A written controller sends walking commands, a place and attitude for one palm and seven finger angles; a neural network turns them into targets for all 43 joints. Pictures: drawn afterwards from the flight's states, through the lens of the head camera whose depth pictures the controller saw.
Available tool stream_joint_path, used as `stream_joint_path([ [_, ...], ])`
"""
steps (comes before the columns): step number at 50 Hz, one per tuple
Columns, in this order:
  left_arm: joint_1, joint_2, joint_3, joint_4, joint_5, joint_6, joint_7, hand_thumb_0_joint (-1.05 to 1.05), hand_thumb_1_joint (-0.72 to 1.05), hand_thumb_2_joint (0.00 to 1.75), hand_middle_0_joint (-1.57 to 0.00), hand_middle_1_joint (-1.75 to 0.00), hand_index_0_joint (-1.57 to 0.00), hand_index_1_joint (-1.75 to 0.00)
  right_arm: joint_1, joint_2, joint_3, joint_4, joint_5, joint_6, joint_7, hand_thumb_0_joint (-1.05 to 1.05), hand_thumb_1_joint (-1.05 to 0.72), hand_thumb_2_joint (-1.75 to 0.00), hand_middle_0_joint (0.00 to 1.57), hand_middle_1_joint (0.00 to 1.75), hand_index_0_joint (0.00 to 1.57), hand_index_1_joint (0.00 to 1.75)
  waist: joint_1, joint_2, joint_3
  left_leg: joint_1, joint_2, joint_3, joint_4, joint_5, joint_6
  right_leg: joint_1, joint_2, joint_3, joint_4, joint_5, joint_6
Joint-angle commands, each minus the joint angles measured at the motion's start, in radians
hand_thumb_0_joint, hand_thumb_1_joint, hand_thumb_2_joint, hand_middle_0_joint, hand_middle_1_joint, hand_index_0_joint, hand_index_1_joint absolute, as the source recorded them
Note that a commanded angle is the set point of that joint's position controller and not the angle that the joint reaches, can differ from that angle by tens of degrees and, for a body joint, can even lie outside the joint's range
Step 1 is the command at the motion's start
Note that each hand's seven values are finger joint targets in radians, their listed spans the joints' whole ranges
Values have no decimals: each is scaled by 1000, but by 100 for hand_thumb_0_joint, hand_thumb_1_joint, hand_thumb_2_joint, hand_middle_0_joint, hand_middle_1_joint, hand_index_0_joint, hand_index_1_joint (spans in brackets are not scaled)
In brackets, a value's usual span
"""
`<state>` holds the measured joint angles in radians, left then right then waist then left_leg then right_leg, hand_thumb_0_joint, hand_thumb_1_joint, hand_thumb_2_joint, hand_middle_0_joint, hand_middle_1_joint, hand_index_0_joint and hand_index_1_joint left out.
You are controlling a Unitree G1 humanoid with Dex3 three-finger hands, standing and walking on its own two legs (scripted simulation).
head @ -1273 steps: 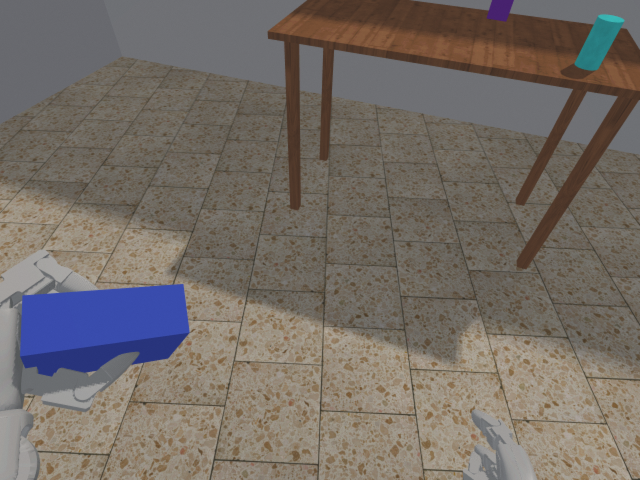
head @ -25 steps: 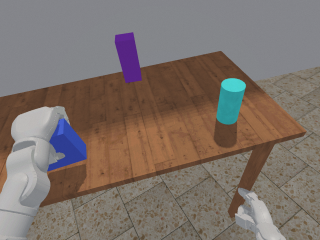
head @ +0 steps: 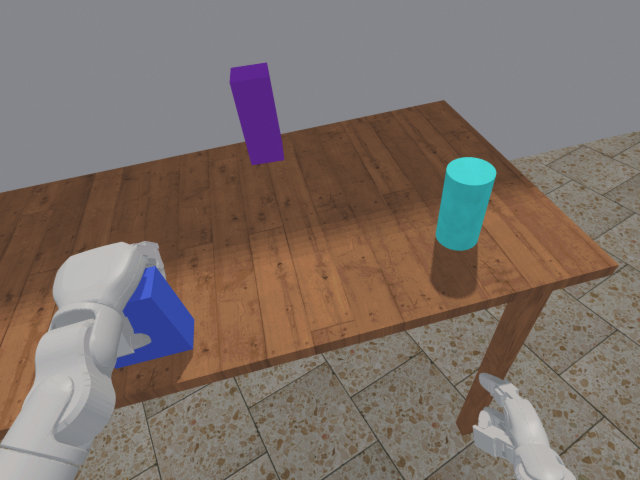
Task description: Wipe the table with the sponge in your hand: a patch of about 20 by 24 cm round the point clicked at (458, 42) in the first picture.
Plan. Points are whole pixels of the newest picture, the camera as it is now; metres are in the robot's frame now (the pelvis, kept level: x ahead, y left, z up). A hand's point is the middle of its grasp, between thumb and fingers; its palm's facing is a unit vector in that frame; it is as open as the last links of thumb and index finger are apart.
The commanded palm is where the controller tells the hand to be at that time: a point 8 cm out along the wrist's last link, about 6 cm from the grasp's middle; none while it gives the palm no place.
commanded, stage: lower the sponge onto the table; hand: left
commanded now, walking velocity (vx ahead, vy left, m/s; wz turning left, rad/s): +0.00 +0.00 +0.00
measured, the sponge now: (142, 328) +0.26 +0.28 +0.06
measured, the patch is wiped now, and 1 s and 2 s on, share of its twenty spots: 0.00 0.00 0.15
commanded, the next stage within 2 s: wipe forward along the first lane in 0.52 s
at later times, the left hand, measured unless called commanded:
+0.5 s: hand (130, 305) +0.26 +0.28 +0.11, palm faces -0.01 -0.05 -1.00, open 9.0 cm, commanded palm +0.24 +0.28 +0.17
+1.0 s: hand (131, 291) +0.28 +0.29 +0.10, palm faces -0.03 -0.03 -1.00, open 9.0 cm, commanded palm +0.27 +0.30 +0.15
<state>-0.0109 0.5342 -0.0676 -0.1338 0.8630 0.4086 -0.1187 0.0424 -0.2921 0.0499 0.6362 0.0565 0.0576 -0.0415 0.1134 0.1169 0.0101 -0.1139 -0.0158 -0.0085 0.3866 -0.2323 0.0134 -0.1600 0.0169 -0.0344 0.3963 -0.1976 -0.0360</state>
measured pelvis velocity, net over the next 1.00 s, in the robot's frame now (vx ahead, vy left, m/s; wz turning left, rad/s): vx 0.00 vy -0.01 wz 0.01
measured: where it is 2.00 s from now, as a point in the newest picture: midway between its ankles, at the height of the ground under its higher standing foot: outside the picture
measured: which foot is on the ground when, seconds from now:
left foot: down 0.00-1.00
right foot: down 0.00-1.00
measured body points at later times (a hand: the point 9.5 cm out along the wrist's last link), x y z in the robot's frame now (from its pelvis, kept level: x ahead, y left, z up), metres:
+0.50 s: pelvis +0.01 -0.01 +0.00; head +0.00 -0.05 +0.45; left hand +0.26 +0.28 +0.16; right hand +0.24 -0.22 -0.09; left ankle -0.01 +0.11 -0.74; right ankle +0.01 -0.10 -0.74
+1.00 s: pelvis +0.00 -0.01 +0.00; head +0.00 -0.06 +0.45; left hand +0.28 +0.29 +0.16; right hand +0.22 -0.23 -0.10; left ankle -0.01 +0.11 -0.74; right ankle +0.01 -0.10 -0.74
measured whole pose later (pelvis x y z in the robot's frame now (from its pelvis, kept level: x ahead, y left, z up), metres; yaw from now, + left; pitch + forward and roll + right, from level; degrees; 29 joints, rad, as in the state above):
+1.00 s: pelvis +0.00 -0.01 +0.00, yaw +0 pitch -1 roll +0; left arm -0.14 0.54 -0.04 0.11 0.91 0.33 -0.07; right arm 0.07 -0.29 0.04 0.66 0.07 0.08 -0.07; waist 0.10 0.10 -0.01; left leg -0.17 0.00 -0.02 0.42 -0.24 0.00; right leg -0.21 0.03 -0.05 0.43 -0.21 -0.05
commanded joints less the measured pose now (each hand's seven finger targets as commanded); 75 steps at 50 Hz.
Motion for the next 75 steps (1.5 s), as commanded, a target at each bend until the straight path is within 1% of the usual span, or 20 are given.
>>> stream_joint_path([
  [1,-212,259,174,-250,54,-75,58,0,10,130,-120,-160,-120,-160,-167,-86,-42,-181,-16,-50,-9,0,-90,-90,20,30,20,30,17,-81,-248,19,-17,-22,-31,303,31,145,8,41,-25,205,-31],
  [2,-206,315,238,-260,58,-75,77,0,10,130,-120,-160,-120,-160,-194,-86,-39,-189,-14,-55,-10,0,-90,-90,20,30,20,30,31,-78,-233,17,-17,-29,-34,282,31,137,22,84,-28,185,-44],
  [5,-213,255,210,-182,50,-69,121,0,10,130,-120,-160,-120,-160,-162,-81,-43,-170,-13,-40,-4,0,-90,-90,20,30,20,30,24,-78,-190,-9,-17,-18,-44,283,19,131,15,52,-37,177,-40],
  [7,-223,280,230,-170,49,-45,137,0,10,130,-120,-160,-120,-160,-202,-84,-41,-170,-4,-40,-4,0,-90,-90,20,30,20,30,29,-52,-170,-2,-20,-19,-43,245,20,103,25,95,-51,128,-50],
  [10,-241,225,163,-106,38,-11,128,0,10,130,-120,-160,-120,-160,-186,-94,-45,-155,-2,-29,-6,0,-90,-90,20,30,20,30,4,-53,-166,-14,-22,-6,-41,235,21,107,10,62,-54,142,-35],
  [12,-236,258,179,-100,41,8,108,0,10,130,-120,-160,-120,-160,-219,-99,-40,-165,5,-34,-12,0,-90,-90,20,30,20,30,4,-52,-164,-15,-25,-10,-35,209,26,97,15,96,-55,117,-39],
  [17,-225,236,140,-146,41,-32,57,0,10,130,-120,-160,-120,-160,-208,-94,-38,-176,2,-48,-20,0,-90,-90,20,30,20,30,-7,-43,-214,9,-26,-18,-20,222,36,109,13,81,-46,141,-33],
  [18,-228,193,100,-135,43,-45,52,0,10,130,-120,-160,-120,-160,-176,-89,-37,-173,-4,-53,-21,0,-90,-90,20,30,20,30,-14,-69,-224,0,-28,-5,-12,234,39,115,1,46,-37,154,-24],
  [25,-107,197,166,-99,15,-98,82,0,10,130,-120,-160,-120,-160,-137,-101,-55,-167,-7,-44,-16,0,-90,-90,20,30,20,30,0,-143,-170,-25,-19,-9,-16,242,31,101,8,46,-36,192,-19],
  [27,-89,233,206,-142,20,-95,102,0,10,130,-120,-160,-120,-160,-177,-99,-53,-184,-4,-45,-12,0,-90,-90,20,30,20,30,18,-105,-177,-18,-21,-14,-14,238,30,100,17,83,-33,182,-31],
  [31,-59,210,191,-91,26,-74,120,0,10,130,-120,-160,-120,-160,-135,-106,-63,-163,-6,-32,-10,0,-90,-90,20,30,20,30,10,-107,-167,-36,-22,-4,-3,262,28,103,8,56,-25,215,-23],
  [42,-271,234,145,86,68,-40,91,0,10,130,-120,-160,-120,-160,-157,-110,-47,-143,8,-25,-31,0,-90,-90,20,30,20,30,-21,-130,-136,-60,-26,-6,-19,128,30,40,17,65,-55,49,-25],
  [50,-350,205,114,225,67,-119,72,0,10,130,-120,-160,-120,-160,-94,-116,-58,-123,6,-25,-39,0,-90,-90,20,30,20,30,-40,-163,-155,-89,-32,3,0,118,33,40,9,44,-49,79,-14],
  [52,-356,251,155,244,73,-133,77,0,10,130,-120,-160,-120,-160,-97,-119,-57,-129,9,-28,-38,0,-90,-90,20,30,20,30,-33,-153,-154,-95,-32,-1,1,94,32,28,14,68,-52,44,-19],
  [53,-400,208,110,255,73,-141,76,0,10,130,-120,-160,-120,-160,-80,-115,-58,-130,8,-33,-42,0,-90,-90,20,30,20,30,-45,-175,-172,-103,-36,7,10,99,36,32,6,48,-45,56,-12],
  [57,-408,283,175,328,82,-170,86,0,10,130,-120,-160,-120,-160,-59,-125,-66,-117,9,-29,-41,0,-90,-90,20,30,20,30,-39,-160,-148,-123,-37,0,16,80,35,15,13,74,-50,45,-18],
  [58,-430,247,137,350,85,-172,84,0,10,130,-120,-160,-120,-160,-45,-123,-67,-113,9,-29,-46,0,-90,-90,20,30,20,30,-50,-165,-166,-132,-40,11,23,77,36,20,5,57,-44,40,-11],
  [69,-614,270,109,579,113,-245,89,0,10,130,-120,-160,-120,-160,40,-139,-82,-79,16,-21,-50,0,-90,-90,20,30,20,30,-87,-175,-142,-208,-39,9,40,-24,38,-65,6,60,-50,-78,-7],
  [72,-611,324,162,632,109,-274,96,0,10,130,-120,-160,-120,-160,61,-144,-86,-79,18,-17,-50,0,-90,-90,20,30,20,30,-80,-189,-182,-238,-38,4,55,-21,37,-38,3,84,-39,-52,-8],
  [75,-663,279,113,689,108,-300,98,0,10,130,-120,-160,-120,-160,90,-146,-91,-71,21,-13,-51,0,-90,-90,20,30,20,30,-100,-200,-170,-265,-37,10,66,-39,39,-70,0,74,-32,-59,-2],
])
